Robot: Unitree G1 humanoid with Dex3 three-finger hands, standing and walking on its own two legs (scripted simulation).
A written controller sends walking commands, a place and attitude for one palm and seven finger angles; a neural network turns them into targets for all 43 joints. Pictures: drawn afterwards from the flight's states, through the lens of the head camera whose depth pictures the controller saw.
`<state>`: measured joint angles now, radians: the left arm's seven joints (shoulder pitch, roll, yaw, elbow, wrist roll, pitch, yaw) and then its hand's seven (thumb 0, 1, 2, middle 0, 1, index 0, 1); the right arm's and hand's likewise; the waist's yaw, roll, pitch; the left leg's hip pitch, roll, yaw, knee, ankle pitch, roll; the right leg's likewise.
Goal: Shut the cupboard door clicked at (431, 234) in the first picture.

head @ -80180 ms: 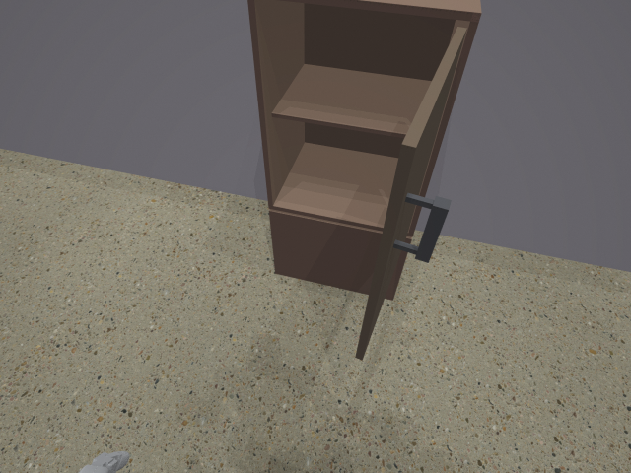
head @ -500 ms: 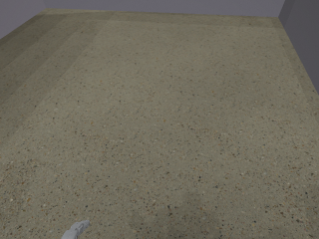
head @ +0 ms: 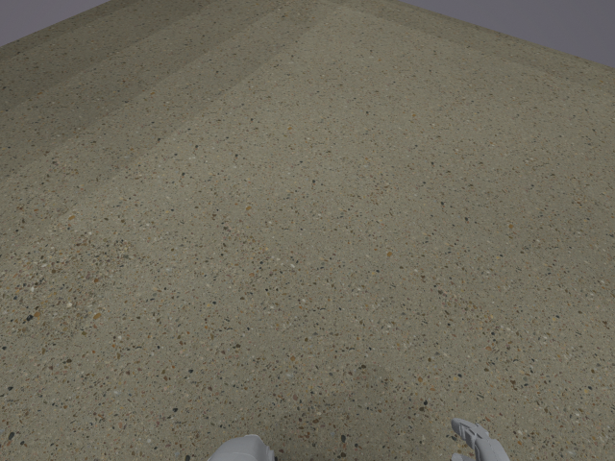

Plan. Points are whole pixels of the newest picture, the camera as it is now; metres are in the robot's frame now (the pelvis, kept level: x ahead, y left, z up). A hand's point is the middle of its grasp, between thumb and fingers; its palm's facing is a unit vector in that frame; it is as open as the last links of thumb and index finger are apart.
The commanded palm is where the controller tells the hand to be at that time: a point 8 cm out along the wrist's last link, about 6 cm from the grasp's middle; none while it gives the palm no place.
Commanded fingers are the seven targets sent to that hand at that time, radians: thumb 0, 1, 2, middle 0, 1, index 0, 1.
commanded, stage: turn to face it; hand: left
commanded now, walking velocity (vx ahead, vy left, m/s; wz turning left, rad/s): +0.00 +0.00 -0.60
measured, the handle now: out of the picture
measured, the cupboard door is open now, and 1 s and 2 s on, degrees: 2 2 2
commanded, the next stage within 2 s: none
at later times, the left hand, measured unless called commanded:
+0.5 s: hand (200, 450) +0.14 +0.16 -0.15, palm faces -0.21 -0.94 -0.27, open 7.4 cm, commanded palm none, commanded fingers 0.00 0.90 0.90 -0.20 -0.30 -0.20 -0.30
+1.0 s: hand (238, 361) +0.27 +0.13 -0.14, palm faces -0.52 -0.83 -0.20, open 7.4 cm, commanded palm none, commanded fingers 0.00 0.90 0.90 -0.20 -0.30 -0.20 -0.30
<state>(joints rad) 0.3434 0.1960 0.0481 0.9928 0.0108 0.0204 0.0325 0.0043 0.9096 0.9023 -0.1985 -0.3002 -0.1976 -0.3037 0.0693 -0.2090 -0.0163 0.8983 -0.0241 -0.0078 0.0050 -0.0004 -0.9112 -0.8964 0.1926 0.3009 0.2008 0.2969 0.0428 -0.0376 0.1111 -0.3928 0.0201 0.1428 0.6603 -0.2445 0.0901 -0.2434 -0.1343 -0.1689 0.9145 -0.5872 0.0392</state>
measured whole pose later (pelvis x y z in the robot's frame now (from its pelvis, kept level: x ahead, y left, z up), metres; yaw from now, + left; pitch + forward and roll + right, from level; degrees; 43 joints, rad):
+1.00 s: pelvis +0.06 +0.02 +0.02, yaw -35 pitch +0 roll -3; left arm 0.15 0.27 0.10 0.87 0.02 0.09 -0.03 0.01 0.91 0.90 -0.20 -0.30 -0.20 -0.30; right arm 0.22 -0.18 -0.01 0.90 -0.03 0.01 -0.03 0.00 -0.90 -0.90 0.20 0.30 0.21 0.30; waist 0.00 -0.02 0.08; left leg -0.23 0.11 0.15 0.49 -0.26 0.02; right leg -0.47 0.00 -0.01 1.07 -0.46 0.06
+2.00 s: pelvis +0.07 -0.01 +0.01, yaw -70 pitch +0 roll -1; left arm 0.14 0.25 0.08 0.87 0.02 0.08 -0.04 0.01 0.91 0.90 -0.19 -0.30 -0.19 -0.30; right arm 0.26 -0.23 -0.04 0.93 -0.03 0.02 -0.02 0.00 -0.90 -0.90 0.20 0.30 0.21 0.30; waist -0.02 0.03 0.07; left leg -0.21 0.18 0.27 0.58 -0.34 -0.03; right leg -0.32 -0.03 -0.07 0.71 -0.36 0.03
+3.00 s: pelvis +0.05 -0.04 +0.01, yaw -102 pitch +1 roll +1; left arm 0.15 0.19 0.04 0.89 0.02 0.03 0.00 0.00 0.91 0.90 -0.20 -0.30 -0.20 -0.30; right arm 0.25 -0.28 -0.06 0.97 -0.01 0.07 -0.03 0.00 -0.91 -0.90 0.20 0.30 0.20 0.30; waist -0.03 0.07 0.06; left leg -0.44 0.10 0.08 1.05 -0.49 -0.07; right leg -0.26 0.00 -0.03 0.57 -0.32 -0.03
